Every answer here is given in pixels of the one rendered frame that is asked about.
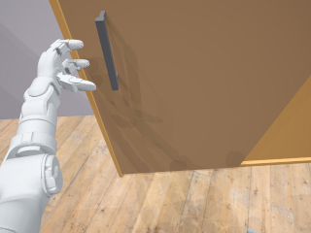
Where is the robot left hand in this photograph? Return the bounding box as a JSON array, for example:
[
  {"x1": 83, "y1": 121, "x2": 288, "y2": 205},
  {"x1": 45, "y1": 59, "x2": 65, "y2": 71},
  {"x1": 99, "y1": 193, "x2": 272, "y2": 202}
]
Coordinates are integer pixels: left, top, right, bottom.
[{"x1": 37, "y1": 39, "x2": 96, "y2": 93}]

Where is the left robot forearm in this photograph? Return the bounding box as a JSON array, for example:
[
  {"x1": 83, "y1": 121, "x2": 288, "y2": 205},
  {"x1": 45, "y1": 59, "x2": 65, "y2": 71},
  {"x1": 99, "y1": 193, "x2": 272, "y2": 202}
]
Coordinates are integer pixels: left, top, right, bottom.
[{"x1": 0, "y1": 76, "x2": 61, "y2": 169}]

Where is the robot left upper arm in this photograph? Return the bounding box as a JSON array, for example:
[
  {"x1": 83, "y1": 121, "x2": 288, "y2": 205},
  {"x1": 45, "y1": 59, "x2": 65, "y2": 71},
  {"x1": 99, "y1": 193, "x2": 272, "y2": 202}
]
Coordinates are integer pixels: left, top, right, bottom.
[{"x1": 0, "y1": 153, "x2": 63, "y2": 233}]

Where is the handle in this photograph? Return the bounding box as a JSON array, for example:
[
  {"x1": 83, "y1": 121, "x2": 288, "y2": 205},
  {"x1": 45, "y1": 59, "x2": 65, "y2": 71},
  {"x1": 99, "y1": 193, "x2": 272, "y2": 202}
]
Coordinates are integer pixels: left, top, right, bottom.
[{"x1": 95, "y1": 11, "x2": 119, "y2": 90}]

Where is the wardrobe door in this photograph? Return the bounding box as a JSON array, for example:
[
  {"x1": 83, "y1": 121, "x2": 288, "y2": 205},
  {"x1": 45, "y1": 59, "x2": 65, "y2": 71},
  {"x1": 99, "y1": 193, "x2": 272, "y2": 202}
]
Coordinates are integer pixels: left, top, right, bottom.
[
  {"x1": 243, "y1": 75, "x2": 311, "y2": 161},
  {"x1": 58, "y1": 0, "x2": 311, "y2": 175}
]

